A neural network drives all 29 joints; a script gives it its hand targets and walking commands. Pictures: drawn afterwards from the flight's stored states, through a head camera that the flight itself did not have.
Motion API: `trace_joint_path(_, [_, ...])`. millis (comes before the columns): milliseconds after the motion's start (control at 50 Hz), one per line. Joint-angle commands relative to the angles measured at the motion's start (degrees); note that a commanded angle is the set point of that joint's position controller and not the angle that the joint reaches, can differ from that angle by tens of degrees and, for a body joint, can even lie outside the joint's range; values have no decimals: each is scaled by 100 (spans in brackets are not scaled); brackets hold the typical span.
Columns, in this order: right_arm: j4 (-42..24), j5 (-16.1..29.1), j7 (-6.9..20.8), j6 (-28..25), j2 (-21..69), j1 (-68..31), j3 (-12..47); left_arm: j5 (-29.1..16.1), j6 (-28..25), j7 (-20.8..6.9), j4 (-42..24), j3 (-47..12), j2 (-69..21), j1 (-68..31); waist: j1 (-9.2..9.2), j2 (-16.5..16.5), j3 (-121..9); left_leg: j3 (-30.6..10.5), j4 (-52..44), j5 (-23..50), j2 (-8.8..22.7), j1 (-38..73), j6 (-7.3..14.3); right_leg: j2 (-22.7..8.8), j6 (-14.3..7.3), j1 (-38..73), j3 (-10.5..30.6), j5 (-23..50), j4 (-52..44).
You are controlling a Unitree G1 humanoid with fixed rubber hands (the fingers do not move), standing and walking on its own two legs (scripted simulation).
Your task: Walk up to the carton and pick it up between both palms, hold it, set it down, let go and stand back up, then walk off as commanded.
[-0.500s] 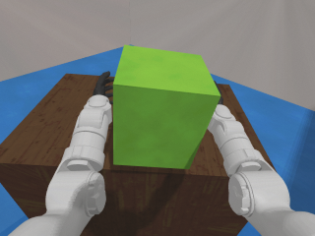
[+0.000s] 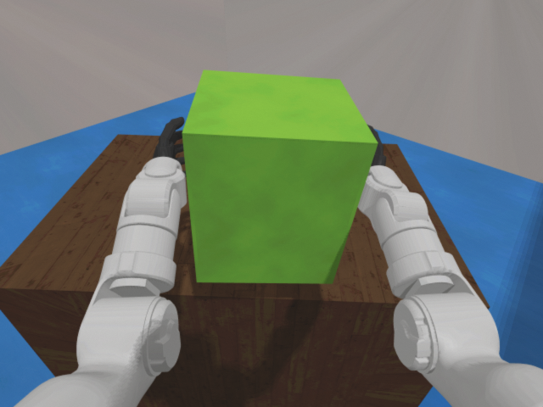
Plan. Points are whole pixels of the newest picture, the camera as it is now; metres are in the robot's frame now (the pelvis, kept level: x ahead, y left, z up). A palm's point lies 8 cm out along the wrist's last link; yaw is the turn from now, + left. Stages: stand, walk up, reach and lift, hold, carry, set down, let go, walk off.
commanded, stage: reach and lift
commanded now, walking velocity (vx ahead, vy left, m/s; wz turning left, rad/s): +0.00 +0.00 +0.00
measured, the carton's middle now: (269, 179) +0.39 +0.02 +0.19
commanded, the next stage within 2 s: hold in 1.16 s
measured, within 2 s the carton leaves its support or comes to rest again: neither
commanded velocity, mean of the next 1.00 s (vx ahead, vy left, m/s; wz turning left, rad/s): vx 0.00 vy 0.00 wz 0.00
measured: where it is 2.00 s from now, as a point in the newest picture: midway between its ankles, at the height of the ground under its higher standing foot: outside the picture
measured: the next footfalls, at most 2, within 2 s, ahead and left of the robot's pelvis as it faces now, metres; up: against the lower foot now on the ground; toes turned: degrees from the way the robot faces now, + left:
none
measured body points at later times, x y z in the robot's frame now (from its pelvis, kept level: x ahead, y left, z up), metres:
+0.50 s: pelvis +0.00 +0.00 +0.00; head -0.07 +0.01 +0.44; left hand +0.40 +0.17 +0.23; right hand +0.40 -0.14 +0.21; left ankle +0.01 +0.13 -0.74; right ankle +0.07 -0.11 -0.74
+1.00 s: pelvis +0.00 +0.00 +0.00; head -0.07 +0.01 +0.44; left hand +0.39 +0.17 +0.25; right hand +0.40 -0.13 +0.23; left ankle +0.01 +0.13 -0.74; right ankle +0.07 -0.11 -0.74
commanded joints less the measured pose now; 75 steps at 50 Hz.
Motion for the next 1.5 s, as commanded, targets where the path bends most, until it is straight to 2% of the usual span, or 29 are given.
trace_joint_path(0, [-3025,629,660,-129,3862,-6886,2678,-1007,-327,-792,-2035,-2407,-4112,-5249,-434,304,-2365,-450,-250,978,-566,760,100,197,261,2707,32,916,-117])
trace_joint_path(20, [-3042,605,654,-103,3969,-6892,2712,-986,-301,-832,-1871,-2327,-4055,-5140,-361,181,-2417,-388,-296,895,-587,727,171,168,286,2707,89,806,-165])
trace_joint_path(40, [-2790,531,634,-63,3803,-6551,2497,-983,-246,-835,-1874,-2399,-4164,-5096,-624,400,-2328,-462,-296,843,-569,654,48,151,275,2830,50,956,-128])
trace_joint_path(80, [-2496,554,659,-31,3726,-6614,2448,-865,-171,-855,-1664,-2283,-4115,-5004,-513,451,-1930,-462,-394,701,-519,652,20,145,256,2583,20,578,-190])
trace_joint_path(120, [-2633,516,633,23,3950,-6505,2628,-830,-181,-893,-1757,-2132,-3947,-4999,-450,125,-2030,-388,-433,505,-615,412,134,58,362,2888,93,611,-233])
trace_joint_path(180, [-3231,689,588,32,4096,-6823,2825,-1078,-220,-849,-2276,-2414,-4046,-5301,-448,276,-2747,-422,-285,928,-668,518,123,70,339,3231,125,1281,-67])
trace_joint_path(220, [-2824,591,591,108,3906,-6591,2686,-991,-156,-844,-1982,-2387,-4030,-5148,-532,291,-2285,-473,-349,889,-590,542,60,149,336,2913,40,1128,-86])
trace_joint_path(260, [-2939,717,649,72,3896,-7008,2674,-982,-131,-803,-2065,-2335,-4109,-5297,-396,400,-2445,-459,-346,857,-566,656,73,191,264,2819,19,743,-111])
trace_joint_path(360, [-2781,635,617,85,3927,-6719,2597,-1117,-131,-809,-2263,-2534,-4168,-5408,-540,482,-2539,-445,-309,954,-579,649,14,143,274,3017,52,1085,-83])
trace_joint_path(380, [-3158,703,598,102,3886,-6905,2735,-1071,-51,-809,-2103,-2467,-4139,-5069,-517,313,-2472,-447,-306,1037,-589,691,77,147,321,3035,54,1300,-72])
trace_joint_path(460, [-3061,727,643,127,3972,-7053,2782,-1074,-71,-802,-2149,-2377,-4094,-5352,-388,342,-2392,-418,-360,778,-627,573,150,177,288,2882,74,892,-105])
trace_joint_path(500, [-2942,748,633,163,3837,-6891,2687,-1075,8,-767,-2280,-2517,-4225,-5294,-525,524,-2317,-480,-314,1065,-563,695,64,229,215,2856,-1,1119,-61])
trace_joint_path(540, [-2457,504,667,183,3620,-6967,2336,-1028,49,-839,-1815,-2329,-4174,-5410,-638,396,-1886,-509,-461,450,-513,542,62,164,220,2552,4,441,-191])
trace_joint_path(560, [-2607,453,637,179,3801,-6939,2430,-1082,11,-898,-1666,-2209,-4025,-5328,-515,111,-1909,-396,-434,264,-557,438,146,110,265,2718,71,409,-228])
trace_joint_path(580, [-2750,505,638,158,3885,-7238,2452,-1046,-3,-895,-1676,-2201,-4058,-5445,-480,179,-1986,-384,-472,200,-566,354,161,97,275,2725,100,268,-255])
trace_joint_path(660, [-3355,779,620,155,4031,-7261,2783,-1246,-41,-842,-2356,-2411,-4134,-5504,-470,172,-2818,-423,-375,717,-611,502,153,147,288,3194,117,1085,-43])
trace_joint_path(700, [-3234,911,629,208,3929,-6895,2876,-1246,20,-740,-2708,-2644,-4252,-5439,-522,493,-2842,-458,-262,1153,-629,695,85,232,218,3194,95,1475,38])
trace_joint_path(740, [-2821,767,592,322,3762,-6576,2693,-1015,150,-798,-2113,-2443,-4125,-5080,-576,449,-2163,-465,-306,790,-654,553,50,174,240,2983,88,1131,-93])
trace_joint_path(800, [-3513,870,573,297,3641,-7141,2773,-1123,264,-841,-2252,-2474,-4240,-4982,-547,259,-2551,-463,-315,857,-611,718,160,224,267,2965,54,1048,-99])
trace_joint_path(840, [-3358,877,543,378,3752,-6796,2792,-1110,291,-870,-2379,-2480,-4215,-5000,-622,221,-2505,-460,-295,938,-569,788,145,229,250,3028,96,1234,-85])
trace_joint_path(920, [-3806,1176,498,442,3774,-6952,3037,-1214,377,-839,-2764,-2656,-4246,-4995,-552,398,-3032,-453,-191,1306,-615,753,92,259,248,3423,121,1730,39])
trace_joint_path(980, [-3108,1002,501,678,3677,-6403,2890,-972,480,-885,-2676,-2389,-4100,-4972,-621,307,-2047,-477,-369,806,-615,547,111,242,246,3082,121,1183,-75])
trace_joint_path(1000, [-3338,1021,483,683,3758,-6543,3013,-1053,509,-940,-2628,-2329,-4030,-4875,-535,106,-2247,-434,-362,809,-625,569,206,192,298,3215,180,1269,-89])
trace_joint_path(1120, [-3903,1251,407,808,3603,-6679,3052,-1131,672,-959,-2850,-2480,-4078,-4836,-650,176,-2408,-446,-322,896,-655,626,162,263,275,3317,161,1422,-46])
trace_joint_path(1160, [-3664,1134,438,870,3789,-6586,3014,-1245,626,-940,-3164,-2628,-4144,-5161,-695,358,-2454,-435,-348,865,-686,585,161,236,240,3237,160,1336,-71])
trace_joint_path(1220, [-2939,923,495,953,3529,-6327,2695,-1068,741,-965,-2626,-2548,-4169,-5049,-802,454,-1738,-478,-513,305,-564,428,69,224,161,2783,139,560,-197])
trace_joint_path(1280, [-2901,902,548,927,3436,-6565,2522,-1051,749,-1006,-2415,-2475,-4206,-5202,-795,415,-1562,-486,-640,-190,-527,244,73,202,114,2713,131,132,-227])
trace_joint_path(1320, [-2775,831,619,938,3537,-6767,2446,-1054,707,-995,-2361,-2199,-4177,-5371,-662,331,-1622,-449,-703,-447,-525,139,162,156,108,2610,191,-331,-303])
trace_joint_path(1480, [-2969,765,682,838,3484,-6799,2476,-1073,685,-993,-2292,-2253,-4144,-5122,-703,216,-1797,-438,-670,-239,-526,235,198,135,152,2740,168,30,-260])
